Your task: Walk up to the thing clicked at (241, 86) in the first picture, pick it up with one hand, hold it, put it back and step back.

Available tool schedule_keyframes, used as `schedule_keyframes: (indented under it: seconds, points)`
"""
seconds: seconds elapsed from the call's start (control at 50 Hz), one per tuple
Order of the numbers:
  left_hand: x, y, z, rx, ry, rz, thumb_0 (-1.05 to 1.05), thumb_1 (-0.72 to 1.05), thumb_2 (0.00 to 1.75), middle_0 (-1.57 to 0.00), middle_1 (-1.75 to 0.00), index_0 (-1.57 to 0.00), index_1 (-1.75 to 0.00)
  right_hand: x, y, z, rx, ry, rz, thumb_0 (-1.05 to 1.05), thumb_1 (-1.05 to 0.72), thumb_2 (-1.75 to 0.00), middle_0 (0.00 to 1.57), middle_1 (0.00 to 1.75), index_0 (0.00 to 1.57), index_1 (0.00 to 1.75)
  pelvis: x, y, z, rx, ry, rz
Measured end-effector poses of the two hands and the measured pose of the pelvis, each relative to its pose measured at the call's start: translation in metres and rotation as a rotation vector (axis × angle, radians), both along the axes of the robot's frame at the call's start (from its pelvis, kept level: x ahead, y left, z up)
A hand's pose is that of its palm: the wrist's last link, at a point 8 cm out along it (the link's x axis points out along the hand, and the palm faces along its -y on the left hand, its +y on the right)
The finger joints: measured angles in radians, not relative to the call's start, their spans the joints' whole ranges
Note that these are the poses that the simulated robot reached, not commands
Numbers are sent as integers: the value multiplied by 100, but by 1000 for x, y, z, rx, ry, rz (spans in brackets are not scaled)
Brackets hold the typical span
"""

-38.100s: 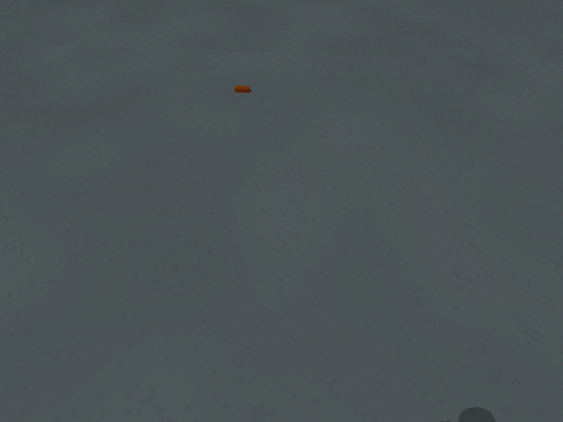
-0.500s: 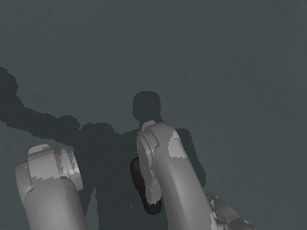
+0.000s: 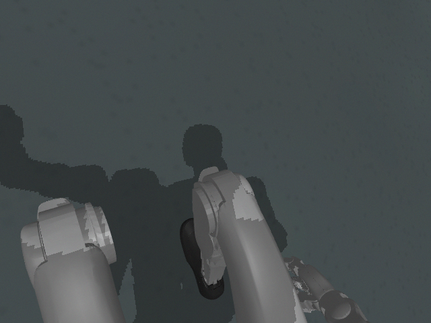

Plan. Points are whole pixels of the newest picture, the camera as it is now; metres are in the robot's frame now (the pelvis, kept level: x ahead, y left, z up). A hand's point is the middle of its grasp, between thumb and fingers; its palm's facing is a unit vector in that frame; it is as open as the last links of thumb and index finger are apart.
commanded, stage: rest palm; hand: left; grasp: from above
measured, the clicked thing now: out of the picture +0.45 +0.38 -0.30
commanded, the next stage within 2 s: close in 1.40 s
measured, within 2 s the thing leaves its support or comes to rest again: neither
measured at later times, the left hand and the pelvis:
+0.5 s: hand out of the picture +0.44 +0.37 -0.24, palm faces -0.46 -0.14 -0.87, open 12.5 cm; pelvis +0.01 +0.01 -0.01, yaw -2 degrees
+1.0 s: hand out of the picture +0.42 +0.36 -0.25, palm faces -0.42 -0.11 -0.90, open 13.3 cm; pelvis +0.00 +0.01 -0.02, yaw -3 degrees
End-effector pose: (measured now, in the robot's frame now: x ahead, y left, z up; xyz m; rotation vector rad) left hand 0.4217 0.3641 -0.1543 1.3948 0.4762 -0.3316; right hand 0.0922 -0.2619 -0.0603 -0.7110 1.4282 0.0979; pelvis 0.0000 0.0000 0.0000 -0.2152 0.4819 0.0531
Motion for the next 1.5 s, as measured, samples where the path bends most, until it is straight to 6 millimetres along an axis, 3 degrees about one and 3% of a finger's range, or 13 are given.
schedule_keyframes:
  seconds: [0.2, 0.46, 0.64, 0.94, 1.24, 1.5]
  points:
    - [5, -3, -16, 83, -113, 23, 0, -20, 74, -38, -69, -37, -69, 5, -6, -2, -33, -7, 48, 0, -90, -90, 20, 30, 21, 30, 4, 0, -13, -1, -6, -14]
    - [29, 5, -26, 117, -25, 153, 0, -23, 75, -34, -73, -34, -74, -8, 12, -10, 51, -9, 33, 0, -91, -90, 20, 30, 21, 30, 8, 5, -14, -17, 5, -26]
    - [15, 8, -37, 57, 25, 115, 0, -29, 80, -31, -76, -30, -77, -12, 11, -2, 36, 47, 60, 0, -91, -90, 20, 30, 21, 30, 8, 4, -9, -27, -15, -26]
    - [7, 1, -36, 51, -75, 33, 0, -37, 89, -26, -77, -23, -80, 2, 6, 7, -21, 14, 132, 0, -90, -90, 20, 30, 21, 30, 3, 8, -14, -41, -50, -38]
    - [18, 5, -41, 95, -54, 104, 0, -32, 83, -27, -79, -26, -81, -3, 22, 2, 40, -20, 130, 0, -91, -90, 20, 30, 21, 30, 4, 12, -18, -49, -48, -42]
    - [13, 8, -47, 70, 10, 93, 0, -29, 81, -28, -80, -28, -81, -8, 19, -3, 66, 32, 133, 0, -91, -91, 20, 30, 21, 30, 5, 7, -16, -41, -46, -42]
